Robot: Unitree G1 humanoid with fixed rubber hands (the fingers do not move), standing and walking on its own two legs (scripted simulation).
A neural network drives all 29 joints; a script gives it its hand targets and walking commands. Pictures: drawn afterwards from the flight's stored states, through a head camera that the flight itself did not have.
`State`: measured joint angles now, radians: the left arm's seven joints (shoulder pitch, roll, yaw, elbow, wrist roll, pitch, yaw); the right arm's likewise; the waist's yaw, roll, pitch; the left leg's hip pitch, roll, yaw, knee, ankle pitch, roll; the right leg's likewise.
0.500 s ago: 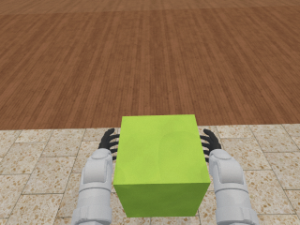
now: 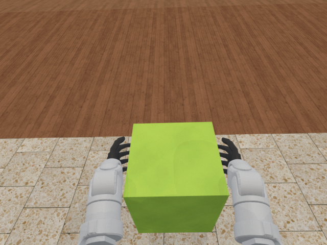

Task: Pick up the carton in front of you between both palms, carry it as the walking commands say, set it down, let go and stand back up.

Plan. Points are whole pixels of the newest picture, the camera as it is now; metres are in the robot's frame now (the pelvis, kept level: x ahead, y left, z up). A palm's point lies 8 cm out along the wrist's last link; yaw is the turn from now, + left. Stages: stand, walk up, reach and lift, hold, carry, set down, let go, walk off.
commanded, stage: hold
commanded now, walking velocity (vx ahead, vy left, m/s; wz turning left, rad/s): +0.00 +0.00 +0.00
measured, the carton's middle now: (173, 179) +0.29 +0.00 -0.02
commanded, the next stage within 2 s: carry in 0.06 s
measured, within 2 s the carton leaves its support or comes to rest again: neither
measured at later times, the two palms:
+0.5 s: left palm (107, 132) +0.37 +0.18 +0.09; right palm (217, 129) +0.38 -0.12 +0.08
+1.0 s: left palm (115, 84) +0.64 +0.21 +0.07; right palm (194, 80) +0.65 -0.09 +0.07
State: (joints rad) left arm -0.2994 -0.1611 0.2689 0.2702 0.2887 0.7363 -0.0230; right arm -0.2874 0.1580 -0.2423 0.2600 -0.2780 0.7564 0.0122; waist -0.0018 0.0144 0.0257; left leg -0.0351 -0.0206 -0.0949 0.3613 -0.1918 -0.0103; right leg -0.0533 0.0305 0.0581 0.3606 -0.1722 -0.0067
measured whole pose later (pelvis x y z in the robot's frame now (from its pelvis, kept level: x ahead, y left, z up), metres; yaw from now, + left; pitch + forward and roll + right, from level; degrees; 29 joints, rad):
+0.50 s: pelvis +0.11 +0.02 +0.00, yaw +2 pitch +5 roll -2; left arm -0.14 -0.13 0.14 -0.27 0.09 1.10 0.08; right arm -0.14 0.13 -0.08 -0.27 -0.10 1.13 -0.11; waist 0.00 0.05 -0.15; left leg -0.14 0.03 -0.02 0.38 -0.33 0.01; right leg -0.43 -0.01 -0.15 0.61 -0.37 0.00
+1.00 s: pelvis +0.40 +0.05 -0.02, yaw +1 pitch +5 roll +2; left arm -0.08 -0.13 0.11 -0.44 0.05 1.25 0.13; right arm -0.09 0.13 -0.06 -0.39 -0.05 1.23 -0.13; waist 0.00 -0.05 -0.14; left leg -0.45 0.03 0.26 0.58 -0.21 0.09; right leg -0.20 -0.11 -0.10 0.87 -0.49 0.02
